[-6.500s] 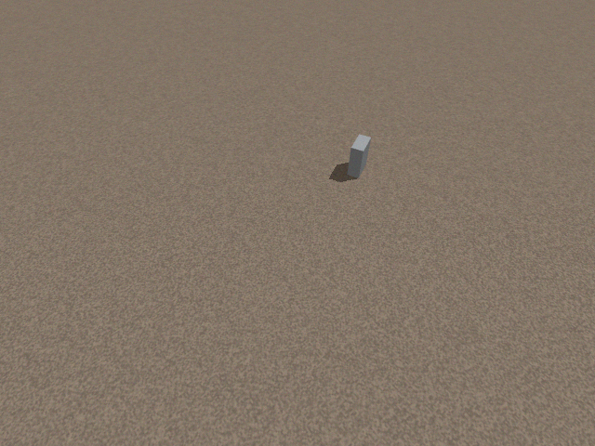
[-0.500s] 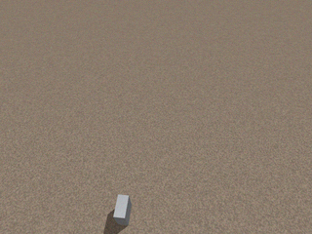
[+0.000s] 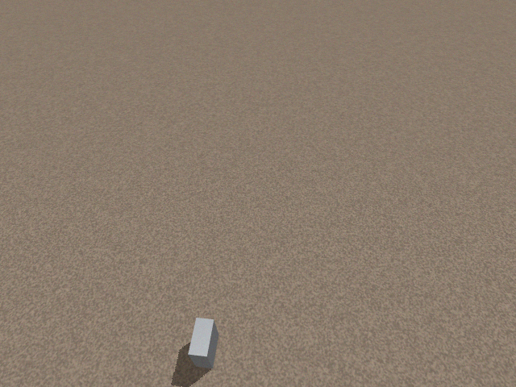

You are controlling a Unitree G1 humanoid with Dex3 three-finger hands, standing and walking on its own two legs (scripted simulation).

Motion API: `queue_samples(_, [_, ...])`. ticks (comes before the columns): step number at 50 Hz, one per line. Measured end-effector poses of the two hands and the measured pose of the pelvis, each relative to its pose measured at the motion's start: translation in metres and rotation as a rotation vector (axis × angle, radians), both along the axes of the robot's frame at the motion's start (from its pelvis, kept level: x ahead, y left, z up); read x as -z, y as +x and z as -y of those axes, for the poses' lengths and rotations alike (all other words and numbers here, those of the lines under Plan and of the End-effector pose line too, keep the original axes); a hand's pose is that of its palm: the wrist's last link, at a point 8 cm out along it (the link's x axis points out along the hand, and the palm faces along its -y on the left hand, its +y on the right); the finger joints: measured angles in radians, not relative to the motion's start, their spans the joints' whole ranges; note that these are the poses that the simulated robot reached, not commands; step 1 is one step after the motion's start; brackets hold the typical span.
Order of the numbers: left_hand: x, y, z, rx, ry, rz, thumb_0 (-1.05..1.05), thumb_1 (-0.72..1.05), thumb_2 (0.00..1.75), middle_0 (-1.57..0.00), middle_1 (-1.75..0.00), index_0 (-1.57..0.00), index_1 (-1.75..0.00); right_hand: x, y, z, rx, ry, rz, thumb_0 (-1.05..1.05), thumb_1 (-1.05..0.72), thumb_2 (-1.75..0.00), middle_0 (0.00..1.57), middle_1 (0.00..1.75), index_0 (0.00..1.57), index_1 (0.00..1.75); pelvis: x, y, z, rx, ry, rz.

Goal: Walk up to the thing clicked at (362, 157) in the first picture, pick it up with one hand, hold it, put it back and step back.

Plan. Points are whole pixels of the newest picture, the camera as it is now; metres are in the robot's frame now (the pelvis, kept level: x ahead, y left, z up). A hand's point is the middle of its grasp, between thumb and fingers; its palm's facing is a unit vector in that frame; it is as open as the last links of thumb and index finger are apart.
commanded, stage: stand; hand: left
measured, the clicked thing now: (204, 343) +0.36 +0.19 -0.70
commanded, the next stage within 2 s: go down in 1.40 s
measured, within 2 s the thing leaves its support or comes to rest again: neither
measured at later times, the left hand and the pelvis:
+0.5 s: hand out of the picture +0.09 +0.25 -0.15, palm faces -0.02 -0.94 -0.34, open 7.4 cm; pelvis +0.01 +0.00 +0.00, yaw +0 degrees
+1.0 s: hand out of the picture +0.09 +0.25 -0.16, palm faces -0.02 -0.94 -0.34, open 7.4 cm; pelvis +0.02 +0.00 +0.00, yaw +0 degrees
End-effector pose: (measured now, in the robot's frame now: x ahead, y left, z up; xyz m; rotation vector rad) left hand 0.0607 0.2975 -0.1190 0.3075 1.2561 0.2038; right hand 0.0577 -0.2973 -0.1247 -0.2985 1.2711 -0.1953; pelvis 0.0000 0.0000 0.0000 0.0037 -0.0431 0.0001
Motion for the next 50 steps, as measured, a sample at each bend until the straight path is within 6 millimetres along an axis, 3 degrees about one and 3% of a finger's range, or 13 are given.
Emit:
queue_samples(23, [-0.001,0.018,0.001,0.012,-0.002,0.028,0.01,0.91,0.90,-0.20,-0.30,-0.20,-0.30,-0.003,0.019,-0.001,-0.015,-0.005,0.028,0.01,-0.90,-0.90,0.20,0.30,0.20,0.30,0.000,0.008,0.000,-0.001,-0.001,-0.008])
queue_samples(50, [-0.001,0.023,0.000,0.008,0.000,0.022,0.01,0.91,0.90,-0.20,-0.30,-0.20,-0.30,-0.003,0.028,-0.003,-0.017,-0.005,0.032,0.01,-0.90,-0.90,0.20,0.30,0.20,0.30,0.000,0.015,-0.002,-0.001,-0.003,-0.008])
